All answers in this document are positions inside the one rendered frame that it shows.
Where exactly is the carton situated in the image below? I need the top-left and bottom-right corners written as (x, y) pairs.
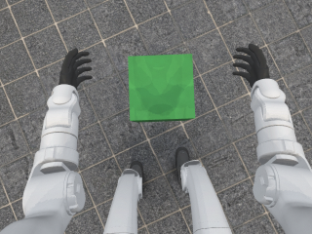
top-left (128, 54), bottom-right (196, 123)

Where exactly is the right robot hand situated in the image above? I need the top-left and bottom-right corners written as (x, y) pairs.
top-left (232, 43), bottom-right (270, 88)

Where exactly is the robot left forearm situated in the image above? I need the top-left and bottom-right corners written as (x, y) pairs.
top-left (22, 84), bottom-right (81, 215)

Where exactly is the left robot upper arm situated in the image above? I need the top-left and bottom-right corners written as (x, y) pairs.
top-left (0, 170), bottom-right (86, 234)

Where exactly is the right robot upper arm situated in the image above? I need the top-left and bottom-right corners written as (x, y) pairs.
top-left (253, 163), bottom-right (312, 234)

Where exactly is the robot right forearm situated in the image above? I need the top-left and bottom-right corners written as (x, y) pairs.
top-left (250, 78), bottom-right (312, 173)

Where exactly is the right robot foot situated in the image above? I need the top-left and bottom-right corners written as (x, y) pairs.
top-left (175, 147), bottom-right (190, 186)

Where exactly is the left robot thigh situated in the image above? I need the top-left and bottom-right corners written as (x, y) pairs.
top-left (103, 174), bottom-right (142, 234)

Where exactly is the left robot hand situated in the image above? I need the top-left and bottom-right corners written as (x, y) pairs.
top-left (58, 48), bottom-right (93, 90)

